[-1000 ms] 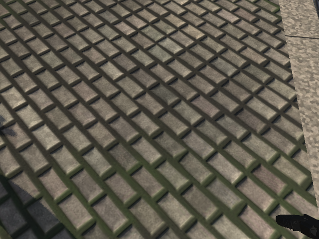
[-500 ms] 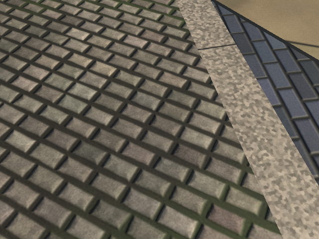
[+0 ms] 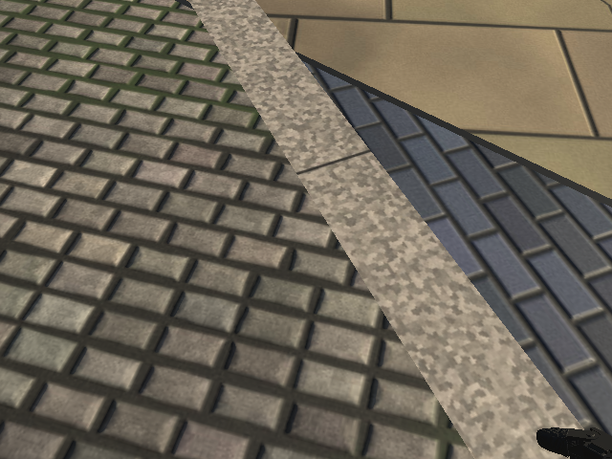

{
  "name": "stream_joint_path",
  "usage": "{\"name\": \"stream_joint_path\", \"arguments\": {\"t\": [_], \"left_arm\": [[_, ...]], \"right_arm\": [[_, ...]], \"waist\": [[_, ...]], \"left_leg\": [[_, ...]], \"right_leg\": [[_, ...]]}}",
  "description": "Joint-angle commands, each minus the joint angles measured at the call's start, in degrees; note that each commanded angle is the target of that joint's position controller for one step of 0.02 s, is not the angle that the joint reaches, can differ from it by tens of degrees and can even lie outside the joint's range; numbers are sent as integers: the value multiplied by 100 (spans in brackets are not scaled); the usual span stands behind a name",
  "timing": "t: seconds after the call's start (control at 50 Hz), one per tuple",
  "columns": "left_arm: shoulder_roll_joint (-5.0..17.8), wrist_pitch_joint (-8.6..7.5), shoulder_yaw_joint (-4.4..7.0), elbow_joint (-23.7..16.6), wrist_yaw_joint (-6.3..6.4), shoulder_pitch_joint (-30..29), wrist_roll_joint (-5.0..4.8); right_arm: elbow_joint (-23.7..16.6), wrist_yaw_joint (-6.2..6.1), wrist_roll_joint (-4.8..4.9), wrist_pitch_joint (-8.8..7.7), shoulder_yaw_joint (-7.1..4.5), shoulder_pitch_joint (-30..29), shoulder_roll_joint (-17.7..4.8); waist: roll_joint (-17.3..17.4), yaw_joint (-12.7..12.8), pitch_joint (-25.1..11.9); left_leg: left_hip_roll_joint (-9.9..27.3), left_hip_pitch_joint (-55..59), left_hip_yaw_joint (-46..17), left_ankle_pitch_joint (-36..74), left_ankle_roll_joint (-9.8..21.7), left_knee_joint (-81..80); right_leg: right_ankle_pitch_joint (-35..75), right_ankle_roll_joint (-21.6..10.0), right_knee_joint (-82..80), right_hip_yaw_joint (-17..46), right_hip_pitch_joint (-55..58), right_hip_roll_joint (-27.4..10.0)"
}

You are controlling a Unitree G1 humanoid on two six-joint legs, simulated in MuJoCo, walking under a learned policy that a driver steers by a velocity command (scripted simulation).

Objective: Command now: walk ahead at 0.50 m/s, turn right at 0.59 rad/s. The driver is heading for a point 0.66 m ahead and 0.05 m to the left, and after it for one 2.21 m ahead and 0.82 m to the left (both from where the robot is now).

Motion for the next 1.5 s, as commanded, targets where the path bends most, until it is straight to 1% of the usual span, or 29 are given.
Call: {"name": "stream_joint_path", "arguments": {"t": [0.02,0.04,0.12,0.28,0.38,0.44,0.46,0.48,0.5,0.52,0.56,0.68,0.8,0.9,0.96,1.0,1.02,1.04,1.06,1.08,1.1,1.12,1.18,1.28,1.38,1.44,1.46,1.48,1.5], "left_arm": [[866,-104,120,-562,0,-34,-55],[797,-80,122,-607,9,-304,5],[353,-26,89,-718,-76,-429,-13],[1,-173,-120,-993,-239,-1552,80],[146,-224,-103,-1233,-339,-2154,31],[568,-222,139,-862,-307,-880,105],[887,-195,278,-623,-230,62,137],[1538,-177,392,-556,-165,564,222],[1097,-180,282,-560,-161,629,175],[845,-214,172,-540,-172,256,171],[426,-278,50,-496,-204,-418,163],[353,-540,97,-192,-160,-758,274],[597,-488,157,81,-30,-491,219],[771,-271,231,342,7,-136,87],[1011,-120,287,300,80,-304,52],[970,-100,233,206,132,-406,68],[82,-246,-37,-82,29,165,304],[300,-504,-66,-166,-56,-242,122],[632,-655,24,-346,-123,-888,-113],[578,-730,-10,-403,-112,-1039,-98],[586,-739,16,-339,-68,-1057,60],[660,-683,69,-304,-54,-957,155],[475,-486,53,-324,-59,-847,231],[158,-457,-97,-618,-101,-1901,215],[456,-552,-9,-777,-210,-2290,97],[662,-640,121,-599,-206,-1570,101],[862,-672,205,-501,-169,-927,189],[1322,-660,312,-427,-125,-188,313],[1319,-574,336,-238,-182,132,214]], "right_arm": [[-80,-39,56,42,-294,1285,-808],[-93,-47,1,74,-248,1039,-729],[141,-64,-12,32,-181,947,-519],[571,-61,128,110,-267,1227,-946],[915,-69,228,269,-300,1690,-1147],[987,-125,267,359,-283,1540,-1202],[926,-138,183,342,-176,1551,-980],[709,-81,56,251,75,2083,-278],[849,-57,158,140,7,1938,-584],[672,-35,341,95,-131,1461,-988],[616,-64,259,136,-136,1058,-863],[678,-116,213,498,-144,1142,-452],[349,68,145,435,-46,125,-254],[-84,246,156,436,-28,-491,-291],[-101,282,176,478,-201,140,-602],[289,139,194,527,-556,1849,-1265],[317,52,241,532,-686,1940,-1930],[121,67,184,454,-567,2045,-1636],[145,72,123,387,-464,1889,-1268],[112,64,150,340,-417,1572,-1084],[41,55,161,329,-355,1156,-876],[-67,25,95,319,-294,903,-718],[-151,-51,93,310,-315,824,-827],[-63,-193,162,379,-389,1192,-1053],[60,-222,206,463,-385,1590,-991],[-10,-232,166,498,-360,1434,-878],[-76,-209,128,480,-258,1424,-603],[-208,-203,153,448,-142,1906,-232],[-315,-208,260,413,-108,2227,-364]], "waist": [[1009,-780,-728],[586,-691,-408],[799,-474,-55],[506,-682,193],[640,-752,339],[666,79,-464],[452,484,-1101],[-999,291,-1964],[-935,441,-2409],[-661,392,-1394],[-343,12,-453],[-229,-424,92],[-49,-82,409],[-47,58,546],[-360,-428,-53],[19,-1328,-961],[1625,-721,-1396],[1134,-974,-2300],[784,-1136,-1566],[419,-916,-1007],[167,-645,-583],[263,-432,-450],[299,-227,-270],[539,-606,-35],[711,-719,-66],[890,-266,-250],[692,47,-786],[-436,74,-1673],[-1829,-26,-1960]], "left_leg": [[2306,3572,-3446,-2488,964,-1562],[2068,2951,-2705,-1603,858,-1610],[1586,2037,-1272,-98,915,-2044],[1448,2157,-68,1126,1014,-2331],[1774,2790,-39,1600,893,-2066],[1510,2654,402,3684,589,-454],[1260,1605,500,2765,375,890],[338,-711,527,-705,-22,3256],[147,-1319,-465,-2556,-11,4183],[437,-1786,-574,-2252,61,4403],[872,-1539,-389,-1368,50,3796],[1016,-1189,-626,-97,-166,2992],[860,-1192,-167,1318,-77,1123],[699,-1474,225,585,234,460],[118,-312,740,-294,581,500],[26,2455,189,45,1031,-44],[1584,4577,-2858,-492,2090,-292],[2156,5151,-4857,-1296,2553,-1316],[2005,4742,-4051,-1029,2183,-1504],[1757,3932,-3314,-619,1958,-1481],[1524,3048,-2727,24,1791,-1520],[1363,2440,-2356,578,1735,-1631],[1155,1556,-1859,1348,1744,-1868],[618,936,-1238,793,1289,-1810],[906,1527,-1983,19,1092,-1249],[836,1644,-2246,254,867,-509],[529,1331,-1964,245,673,489],[-160,-145,-1229,-1079,276,2374],[-224,-1516,-892,-2740,111,3721]], "right_leg": [[370,121,2512,-201,-3391,-501],[769,163,2409,-350,-3183,-696],[1262,203,1688,-503,-2687,-1019],[2890,261,-878,-1009,-2536,-989],[2538,22,-1693,-1237,-2278,-795],[2595,-370,-2219,-1580,-196,-359],[2716,-607,-2022,-1005,1485,-867],[2020,-1503,-2271,1674,3598,-2553],[1556,-1692,-3027,2887,3529,-2895],[1615,-1391,-3131,1937,2772,-2685],[2163,-1056,-3477,568,1317,-2154],[3203,-920,-4269,-939,260,-1913],[3399,-689,-4411,-1909,625,-1842],[4371,-561,-3852,-2209,1728,-2146],[7166,-352,-2478,-2426,1922,-2111],[6176,44,116,-2562,476,-1714],[783,480,2295,-2303,-2272,-621],[-438,449,3174,-847,-3100,-163],[44,283,3131,-595,-3629,-519],[539,178,2635,-632,-3545,-781],[813,204,2078,-669,-3195,-975],[1017,245,1760,-638,-2736,-1103],[1283,496,1010,-804,-2283,-1101],[3207,701,-1222,-984,-1778,-687],[3229,556,-2090,-724,-1485,-510],[2720,230,-2424,-832,-560,-497],[2591,-37,-2375,-512,557,-930],[1882,-695,-2486,1235,2570,-2196],[266,-1221,-3135,3385,3180,-2953]]}}
Keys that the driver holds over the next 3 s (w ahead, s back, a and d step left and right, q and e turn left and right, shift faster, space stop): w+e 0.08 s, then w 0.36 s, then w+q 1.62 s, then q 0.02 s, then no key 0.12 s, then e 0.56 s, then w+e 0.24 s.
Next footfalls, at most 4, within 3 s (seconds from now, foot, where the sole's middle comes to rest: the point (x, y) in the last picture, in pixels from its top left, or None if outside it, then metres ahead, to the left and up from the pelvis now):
0.46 right None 0.38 -0.17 -0.76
1.00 left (314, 364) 0.69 0.05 -0.76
1.46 right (371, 258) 1.01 -0.09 -0.76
1.98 left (236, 223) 1.10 0.29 -0.76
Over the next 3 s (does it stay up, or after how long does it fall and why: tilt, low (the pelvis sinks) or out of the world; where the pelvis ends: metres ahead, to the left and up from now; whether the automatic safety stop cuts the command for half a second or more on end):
stays up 1.25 0.34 0.02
